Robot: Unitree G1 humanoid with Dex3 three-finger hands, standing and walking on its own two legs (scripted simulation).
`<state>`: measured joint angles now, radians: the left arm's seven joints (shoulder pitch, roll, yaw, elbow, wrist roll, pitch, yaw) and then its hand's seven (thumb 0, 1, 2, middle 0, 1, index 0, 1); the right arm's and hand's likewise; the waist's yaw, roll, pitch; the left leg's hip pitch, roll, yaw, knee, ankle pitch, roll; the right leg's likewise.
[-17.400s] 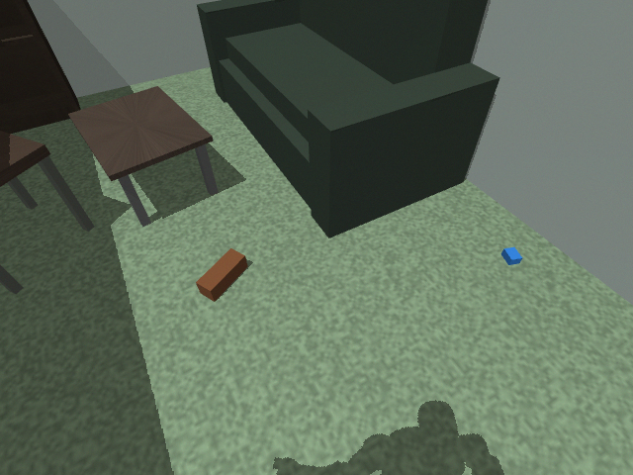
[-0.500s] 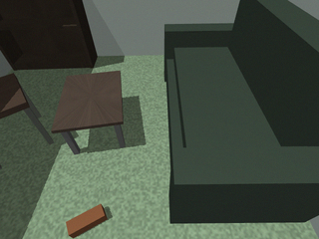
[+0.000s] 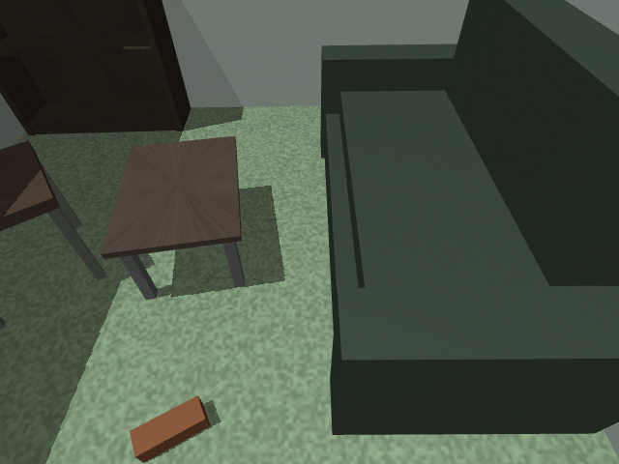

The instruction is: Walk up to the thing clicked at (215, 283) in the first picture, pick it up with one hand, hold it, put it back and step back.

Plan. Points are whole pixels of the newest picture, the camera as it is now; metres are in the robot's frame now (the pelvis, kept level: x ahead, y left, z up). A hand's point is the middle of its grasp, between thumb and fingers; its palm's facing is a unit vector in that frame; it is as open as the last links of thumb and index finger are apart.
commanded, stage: stand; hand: left
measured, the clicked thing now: (171, 428) +0.38 +0.46 -0.75
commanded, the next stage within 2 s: walk up in 0.10 s
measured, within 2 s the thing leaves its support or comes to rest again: neither
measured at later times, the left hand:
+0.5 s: hand out of the picture +0.01 +0.47 -0.17, palm faces +0.04 -0.81 -0.59, open 7.4 cm
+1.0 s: hand out of the picture +0.06 +0.42 -0.17, palm faces -0.01 -0.93 -0.36, open 7.4 cm
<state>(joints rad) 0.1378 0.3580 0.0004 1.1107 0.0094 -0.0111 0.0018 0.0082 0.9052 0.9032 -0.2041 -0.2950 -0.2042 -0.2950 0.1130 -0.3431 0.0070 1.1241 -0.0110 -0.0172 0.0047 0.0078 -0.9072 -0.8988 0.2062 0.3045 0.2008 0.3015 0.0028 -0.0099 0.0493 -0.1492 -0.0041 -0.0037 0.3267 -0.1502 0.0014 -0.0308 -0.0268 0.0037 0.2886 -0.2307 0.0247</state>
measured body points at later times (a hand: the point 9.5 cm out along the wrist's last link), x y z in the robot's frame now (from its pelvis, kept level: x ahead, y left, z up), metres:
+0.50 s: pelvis +0.00 +0.13 -0.04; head +0.07 +0.13 +0.40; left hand +0.01 +0.51 -0.13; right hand +0.13 -0.20 -0.15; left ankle +0.05 +0.28 -0.75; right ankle -0.04 -0.10 -0.72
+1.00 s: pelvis +0.00 +0.16 -0.03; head +0.06 +0.17 +0.42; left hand +0.06 +0.47 -0.15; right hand +0.13 -0.14 -0.14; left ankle -0.01 +0.29 -0.72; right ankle +0.01 +0.07 -0.75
